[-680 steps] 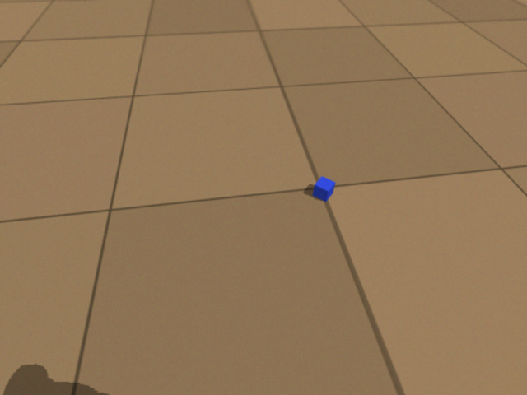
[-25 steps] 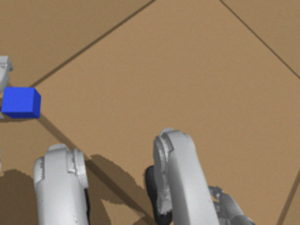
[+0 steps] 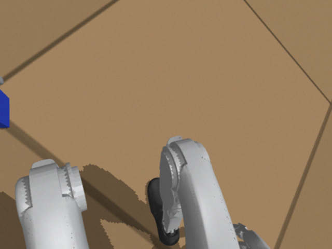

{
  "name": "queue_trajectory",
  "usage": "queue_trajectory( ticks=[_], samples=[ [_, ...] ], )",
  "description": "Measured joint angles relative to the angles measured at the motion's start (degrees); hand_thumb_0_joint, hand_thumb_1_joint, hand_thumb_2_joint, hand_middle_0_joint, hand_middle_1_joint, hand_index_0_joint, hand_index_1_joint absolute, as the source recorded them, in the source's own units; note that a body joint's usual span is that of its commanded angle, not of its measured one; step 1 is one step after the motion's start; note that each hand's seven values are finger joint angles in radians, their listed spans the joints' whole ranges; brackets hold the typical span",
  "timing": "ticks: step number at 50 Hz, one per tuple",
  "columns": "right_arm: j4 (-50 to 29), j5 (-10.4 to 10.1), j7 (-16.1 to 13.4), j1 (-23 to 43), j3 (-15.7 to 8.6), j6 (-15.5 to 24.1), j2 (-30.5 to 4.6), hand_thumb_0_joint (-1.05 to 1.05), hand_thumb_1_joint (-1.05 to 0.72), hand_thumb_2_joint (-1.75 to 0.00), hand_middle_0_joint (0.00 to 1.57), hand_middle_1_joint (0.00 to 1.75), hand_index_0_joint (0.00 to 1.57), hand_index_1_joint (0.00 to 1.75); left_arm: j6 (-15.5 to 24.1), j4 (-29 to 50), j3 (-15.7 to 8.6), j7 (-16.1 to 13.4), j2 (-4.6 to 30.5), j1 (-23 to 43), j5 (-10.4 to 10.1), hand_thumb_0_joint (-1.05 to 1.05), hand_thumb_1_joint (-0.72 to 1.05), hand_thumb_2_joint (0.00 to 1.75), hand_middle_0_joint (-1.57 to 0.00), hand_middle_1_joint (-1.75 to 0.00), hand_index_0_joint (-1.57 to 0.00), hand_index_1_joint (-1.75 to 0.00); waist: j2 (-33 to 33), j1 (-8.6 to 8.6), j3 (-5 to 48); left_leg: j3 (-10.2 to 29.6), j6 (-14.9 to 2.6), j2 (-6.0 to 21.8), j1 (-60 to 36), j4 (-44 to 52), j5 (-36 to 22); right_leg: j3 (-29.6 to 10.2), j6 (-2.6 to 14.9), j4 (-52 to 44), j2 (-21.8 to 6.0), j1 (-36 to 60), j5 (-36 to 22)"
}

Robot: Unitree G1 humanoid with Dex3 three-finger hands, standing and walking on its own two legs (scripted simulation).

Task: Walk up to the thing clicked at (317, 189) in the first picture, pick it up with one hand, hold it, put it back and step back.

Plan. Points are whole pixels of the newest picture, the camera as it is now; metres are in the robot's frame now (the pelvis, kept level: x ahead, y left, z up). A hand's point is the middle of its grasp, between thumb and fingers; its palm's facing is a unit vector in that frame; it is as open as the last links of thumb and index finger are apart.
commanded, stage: rest palm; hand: left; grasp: from above
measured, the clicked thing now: out of the picture +0.45 +0.33 -0.26
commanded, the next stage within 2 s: close in 0.76 s
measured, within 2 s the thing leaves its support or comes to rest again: neither
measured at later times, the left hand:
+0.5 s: hand out of the picture +0.43 +0.32 -0.23, palm faces -0.50 -0.09 -0.86, open 14.0 cm
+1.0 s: hand out of the picture +0.43 +0.31 -0.24, palm faces -0.45 -0.05 -0.89, open 13.7 cm
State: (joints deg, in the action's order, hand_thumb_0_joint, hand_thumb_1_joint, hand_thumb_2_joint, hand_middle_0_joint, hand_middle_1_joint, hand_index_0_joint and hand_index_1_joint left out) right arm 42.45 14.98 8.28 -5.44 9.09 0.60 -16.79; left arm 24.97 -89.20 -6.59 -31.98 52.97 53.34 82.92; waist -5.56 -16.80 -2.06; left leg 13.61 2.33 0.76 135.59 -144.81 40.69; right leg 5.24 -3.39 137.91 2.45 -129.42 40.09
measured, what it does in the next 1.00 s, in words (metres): stands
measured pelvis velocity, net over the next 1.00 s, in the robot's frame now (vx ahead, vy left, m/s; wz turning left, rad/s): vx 0.00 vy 0.01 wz -0.04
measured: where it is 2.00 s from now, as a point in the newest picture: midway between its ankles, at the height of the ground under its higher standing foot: (122, 238)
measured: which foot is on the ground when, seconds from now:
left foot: down 0.00-1.00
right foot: down 0.00-1.00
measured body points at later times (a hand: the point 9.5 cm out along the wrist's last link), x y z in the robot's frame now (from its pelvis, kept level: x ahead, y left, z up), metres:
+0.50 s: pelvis +0.00 +0.00 +0.00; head +0.26 +0.11 +0.35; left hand +0.45 +0.32 -0.18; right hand +0.07 -0.26 -0.09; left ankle +0.06 +0.14 -0.27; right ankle +0.10 -0.13 -0.27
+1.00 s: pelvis +0.00 +0.01 -0.01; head +0.25 +0.13 +0.35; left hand +0.45 +0.31 -0.18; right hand +0.08 -0.25 -0.08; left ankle +0.06 +0.14 -0.27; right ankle +0.10 -0.13 -0.27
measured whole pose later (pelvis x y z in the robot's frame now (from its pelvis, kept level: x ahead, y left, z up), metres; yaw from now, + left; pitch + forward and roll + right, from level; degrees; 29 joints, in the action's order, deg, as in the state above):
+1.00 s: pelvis +0.00 +0.01 -0.01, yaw -2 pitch +28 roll -13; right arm 42.5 17.0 11.2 -2.5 13.3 7.5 -16.4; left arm 19.4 -95.3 -3.1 -36.5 52.3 54.7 81.2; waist -6.3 -18.5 -3.9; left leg 15.1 1.3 1.0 136.1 -147.6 41.3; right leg 6.3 -3.7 138.7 3.4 -128.9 39.8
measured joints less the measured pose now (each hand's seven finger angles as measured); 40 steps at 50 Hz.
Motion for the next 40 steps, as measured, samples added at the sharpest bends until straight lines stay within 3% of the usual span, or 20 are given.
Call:
queue_trajectory(
  ticks=[6,14,24,31,40],
  samples=[
    [0.5,0.8,0.8,2.2,0.2,3.3,0.8,0.00,-0.90,-0.89,0.20,0.30,0.20,0.30,-4.3,-4.8,2.0,-1.8,-1.1,2.5,-0.4,0.00,-0.47,0.97,-0.08,-0.97,-0.09,-0.96,0.3,-0.38,0.4,-0.2,-0.37,-0.2,1.0,-0.8,-0.5,-0.3,0.00,0.8,0.0,-0.7,-0.2],
    [-0.1,0.5,1.3,2.7,1.8,6.0,1.8,0.00,-0.90,-0.89,0.20,0.30,0.20,0.30,-7.1,-5.8,2.0,0.1,-1.2,4.3,-2.7,0.00,-0.46,0.97,-0.08,-0.98,-0.09,-0.97,0.6,-1.14,-0.5,0.0,-0.54,-0.2,1.4,-1.3,-0.2,-0.2,-0.58,1.0,0.2,-1.0,0.0],
    [-1.5,0.2,1.6,1.0,2.6,5.2,1.2,0.00,-0.90,-0.89,0.20,0.30,0.21,0.30,-5.9,-3.0,-1.3,2.3,0.4,1.3,-4.2,0.00,-0.48,0.98,-0.09,-0.97,-0.08,-0.96,0.7,-1.75,-2.0,1.0,-0.10,0.0,0.3,-1.5,1.4,0.6,-0.71,0.6,0.3,0.1,0.9],
    [-1.9,0.8,1.9,0.9,2.7,4.5,-0.2,0.00,-0.90,-0.89,0.20,0.30,0.20,0.30,-3.5,-2.8,-1.7,2.2,2.1,0.3,-3.9,0.00,-0.49,1.01,-0.09,-0.94,-0.08,-0.95,-0.4,-1.61,-3.3,1.4,0.06,0.1,-0.4,-1.7,1.1,0.9,-0.90,0.6,0.5,0.7,0.3],
    [-1.0,1.8,2.0,1.7,3.2,4.8,-0.7,0.00,-0.90,-0.90,0.20,0.30,0.20,0.30,-2.5,-4.3,1.7,-0.1,1.7,1.0,-2.2,0.00,-0.50,1.02,-0.09,-0.94,-0.08,-0.95,-1.0,-1.50,-2.8,1.6,-0.33,0.1,-0.2,-2.5,0.6,1.1,-0.77,0.9,0.8,0.8,-0.2]
  ],
)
